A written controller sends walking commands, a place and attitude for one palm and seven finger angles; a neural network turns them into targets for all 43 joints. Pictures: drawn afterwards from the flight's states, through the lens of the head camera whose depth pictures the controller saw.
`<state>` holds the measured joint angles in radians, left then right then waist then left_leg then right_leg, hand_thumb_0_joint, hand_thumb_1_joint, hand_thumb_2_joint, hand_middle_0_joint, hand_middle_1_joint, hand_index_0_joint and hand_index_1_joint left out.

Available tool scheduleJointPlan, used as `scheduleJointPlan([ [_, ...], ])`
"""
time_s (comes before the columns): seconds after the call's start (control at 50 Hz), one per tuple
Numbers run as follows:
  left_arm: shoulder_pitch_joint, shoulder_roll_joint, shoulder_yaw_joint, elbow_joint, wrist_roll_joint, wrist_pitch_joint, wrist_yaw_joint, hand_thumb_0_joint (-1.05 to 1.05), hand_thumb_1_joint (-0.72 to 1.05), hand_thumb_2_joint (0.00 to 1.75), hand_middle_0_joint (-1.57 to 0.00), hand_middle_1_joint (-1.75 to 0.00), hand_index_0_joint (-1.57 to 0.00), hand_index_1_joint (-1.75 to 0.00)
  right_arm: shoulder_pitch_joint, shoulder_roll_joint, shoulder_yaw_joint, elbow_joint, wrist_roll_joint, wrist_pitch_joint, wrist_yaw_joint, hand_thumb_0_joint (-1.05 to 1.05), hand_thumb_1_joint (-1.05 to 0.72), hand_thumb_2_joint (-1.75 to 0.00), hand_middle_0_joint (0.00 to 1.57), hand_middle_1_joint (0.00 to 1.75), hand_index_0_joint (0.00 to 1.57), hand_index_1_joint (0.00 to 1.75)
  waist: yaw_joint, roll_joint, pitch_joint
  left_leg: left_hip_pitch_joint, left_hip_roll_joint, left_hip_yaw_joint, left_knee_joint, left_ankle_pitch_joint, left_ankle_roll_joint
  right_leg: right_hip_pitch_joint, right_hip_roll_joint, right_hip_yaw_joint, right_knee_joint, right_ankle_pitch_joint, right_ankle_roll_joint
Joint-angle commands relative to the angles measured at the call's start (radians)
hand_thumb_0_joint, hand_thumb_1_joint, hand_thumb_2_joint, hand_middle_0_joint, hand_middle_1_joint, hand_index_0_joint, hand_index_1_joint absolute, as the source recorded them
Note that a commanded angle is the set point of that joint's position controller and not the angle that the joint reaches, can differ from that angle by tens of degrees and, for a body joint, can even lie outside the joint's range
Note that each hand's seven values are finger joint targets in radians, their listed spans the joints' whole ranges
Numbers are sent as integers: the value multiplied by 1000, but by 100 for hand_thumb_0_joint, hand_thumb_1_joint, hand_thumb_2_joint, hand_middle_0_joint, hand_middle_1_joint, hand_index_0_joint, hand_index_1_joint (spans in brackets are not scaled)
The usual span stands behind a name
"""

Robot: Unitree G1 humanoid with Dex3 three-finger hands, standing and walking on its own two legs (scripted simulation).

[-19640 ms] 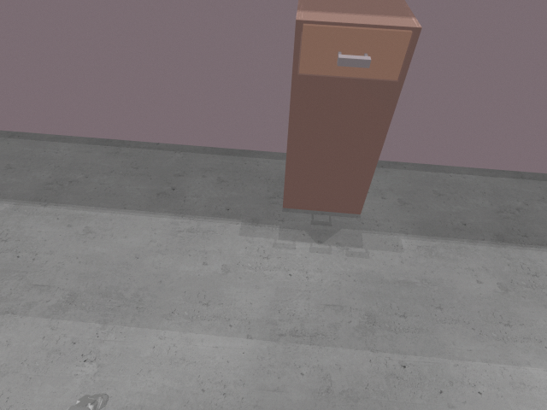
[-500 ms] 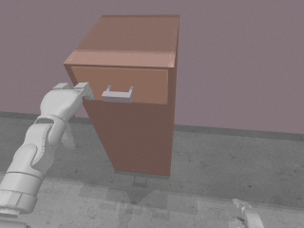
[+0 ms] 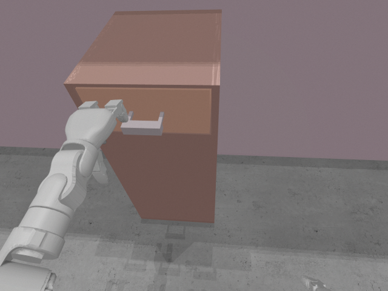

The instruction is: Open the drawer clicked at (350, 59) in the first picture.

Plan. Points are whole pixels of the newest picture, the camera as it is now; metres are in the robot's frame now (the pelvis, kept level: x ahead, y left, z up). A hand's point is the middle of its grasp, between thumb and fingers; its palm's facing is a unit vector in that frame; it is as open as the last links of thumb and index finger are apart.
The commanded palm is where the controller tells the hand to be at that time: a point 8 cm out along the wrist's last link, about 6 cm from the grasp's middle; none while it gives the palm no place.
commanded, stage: move the hooked fingers above the handle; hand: left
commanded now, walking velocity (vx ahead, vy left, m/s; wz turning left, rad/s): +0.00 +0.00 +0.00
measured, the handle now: (144, 121) +0.52 +0.18 +0.03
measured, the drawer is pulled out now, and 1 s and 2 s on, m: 0.00 0.00 0.00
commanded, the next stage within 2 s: none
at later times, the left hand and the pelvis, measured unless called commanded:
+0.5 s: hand (129, 131) +0.44 +0.19 +0.08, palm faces -0.11 -0.04 -0.99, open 13.8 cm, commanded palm +0.44 +0.19 +0.15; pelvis +0.00 +0.00 -0.01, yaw +0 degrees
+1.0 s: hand (128, 129) +0.44 +0.19 +0.08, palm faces -0.10 -0.03 -0.99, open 13.8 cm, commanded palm +0.44 +0.19 +0.15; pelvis -0.01 -0.01 +0.00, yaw -1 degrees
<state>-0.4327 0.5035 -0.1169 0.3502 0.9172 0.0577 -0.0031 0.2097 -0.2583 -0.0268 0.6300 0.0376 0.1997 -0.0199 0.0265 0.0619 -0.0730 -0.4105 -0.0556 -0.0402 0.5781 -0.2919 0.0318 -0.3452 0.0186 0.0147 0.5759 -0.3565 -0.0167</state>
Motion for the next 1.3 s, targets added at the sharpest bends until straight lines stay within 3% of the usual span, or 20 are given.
scheduleJointPlan([
  [0.0,-448,185,79,-229,5,-51,28,0,-50,30,-30,-120,-30,-120,-43,-121,-43,-130,-12,-34,-11,0,-90,-90,20,30,20,30,-36,-43,-346,279,25,0,-1,517,12,27,20,-27,-32,422,-20],
  [0.1,-540,200,119,-146,25,-71,95,0,-50,30,-30,-120,-30,-120,-28,-108,-38,-110,-15,-30,-12,0,-90,-90,20,30,20,30,-22,5,-348,268,30,-4,7,520,-6,-13,25,-41,-10,372,-32],
  [0.2,-607,198,113,81,58,0,141,0,-50,30,-30,-120,-30,-120,-9,-112,-30,-91,-13,-20,-16,0,-90,-90,20,30,20,30,-26,-37,-314,176,27,16,-4,407,-6,-21,28,-47,-8,323,-37],
  [0.3,-688,129,20,149,70,24,97,0,-50,30,-30,-120,-30,-120,27,-123,-45,-97,-14,-12,-19,0,-90,-90,20,30,20,30,-64,-47,-398,207,26,29,22,428,10,-4,21,-28,-14,385,-28],
  [0.4,-759,72,-35,148,34,-71,32,0,-50,30,-30,-120,-30,-120,60,-120,-53,-91,-14,-14,-32,0,-90,-90,20,30,20,30,-99,-67,-358,204,22,21,30,403,20,-36,19,-18,-25,394,-21],
  [0.44,-815,99,-12,175,32,-118,42,0,-50,30,-30,-120,-30,-120,89,-120,-54,-76,-15,-19,-36,0,-90,-90,20,30,20,30,-106,-66,-324,177,19,16,28,371,19,-57,19,-21,-27,355,-25],
  [0.52,-850,213,105,206,56,-163,132,0,-50,30,-30,-120,-30,-120,125,-119,-58,-58,-20,-28,-36,0,-90,-90,20,30,20,30,-79,-25,-384,147,18,21,45,385,14,-62,26,-16,4,361,-32],
  [0.54,-857,270,156,248,64,-156,161,0,-50,30,-30,-120,-30,-120,136,-122,-56,-52,-21,-30,-37,0,-90,-90,20,30,20,30,-74,-51,-384,97,15,20,48,368,14,-48,27,-16,12,348,-33],
  [0.58,-869,262,157,301,83,-121,217,0,-50,30,-30,-120,-30,-120,141,-117,-53,-48,-20,-36,-32,0,-90,-90,20,30,20,30,-72,-26,-381,59,16,30,47,352,10,-58,30,-20,25,344,-34],
  [0.66,-801,360,214,388,123,-19,260,0,-50,30,-30,-120,-30,-120,136,-125,-50,-60,-24,-31,-32,0,-90,-90,20,30,20,30,-33,-22,-488,12,13,65,44,370,11,66,23,-1,27,425,-26],
  [0.72,-740,280,136,442,118,33,203,0,-50,30,-30,-120,-30,-120,145,-138,-58,-66,-18,-23,-28,0,-90,-90,20,30,20,30,-54,-45,-473,22,21,85,33,381,16,90,18,1,5,492,-16],
  [0.78,-688,314,165,399,96,16,146,0,-50,30,-30,-120,-30,-120,136,-144,-57,-81,-12,-7,-34,0,-90,-90,20,30,20,30,-49,-111,-456,14,19,90,15,379,25,149,10,9,-8,552,-5],
  [0.82,-709,240,100,375,77,-8,107,0,-50,30,-30,-120,-30,-120,126,-145,-56,-88,-3,-9,-44,0,-90,-90,20,30,20,30,-82,-143,-357,9,18,88,-1,316,32,107,8,8,-39,507,1],
  [0.86,-753,217,74,316,69,-64,82,0,-50,30,-30,-120,-30,-120,122,-142,-62,-90,1,-20,-51,0,-90,-90,20,30,20,30,-98,-110,-311,46,19,80,-5,285,38,54,11,16,-63,436,-1],
  [0.94,-827,236,86,195,64,-177,91,0,-50,30,-30,-120,-30,-120,140,-129,-68,-81,-9,-36,-61,0,-90,-90,20,30,20,30,-107,-39,-362,110,12,60,11,299,40,27,14,23,-56,392,-12],
  [1.0,-873,236,103,205,73,-198,144,0,-50,30,-30,-120,-30,-120,153,-124,-74,-54,-10,-49,-53,0,-90,-90,20,30,20,30,-112,11,-367,145,19,41,29,309,28,-67,24,6,-33,323,-21],
  [1.04,-891,211,92,231,70,-181,181,0,-50,30,-30,-120,-30,-120,156,-121,-72,-47,-12,-55,-43,0,-90,-90,20,30,20,30,-117,3,-373,147,17,41,37,317,24,-86,29,-6,-26,303,-24],
  [1.14,-866,271,134,424,96,-49,225,0,-50,30,-30,-120,-30,-120,152,-137,-58,-38,-14,-53,-33,0,-90,-90,20,30,20,30,-101,-48,-379,61,16,53,36,290,20,-59,27,-13,-12,306,-21],
  [1.22,-851,203,62,447,109,6,170,0,-50,30,-30,-120,-30,-120,149,-139,-59,-59,-15,-39,-27,0,-90,-90,20,30,20,30,-100,-33,-436,97,21,66,50,371,21,-16,23,-9,-3,414,-18],
  [1.28,-813,135,14,382,77,-34,94,0,-50,30,-30,-120,-30,-120,146,-141,-65,-81,-14,-29,-30,0,-90,-90,20,30,20,30,-113,-73,-445,128,21,61,53,407,29,9,22,-4,-13,476,-10],
])
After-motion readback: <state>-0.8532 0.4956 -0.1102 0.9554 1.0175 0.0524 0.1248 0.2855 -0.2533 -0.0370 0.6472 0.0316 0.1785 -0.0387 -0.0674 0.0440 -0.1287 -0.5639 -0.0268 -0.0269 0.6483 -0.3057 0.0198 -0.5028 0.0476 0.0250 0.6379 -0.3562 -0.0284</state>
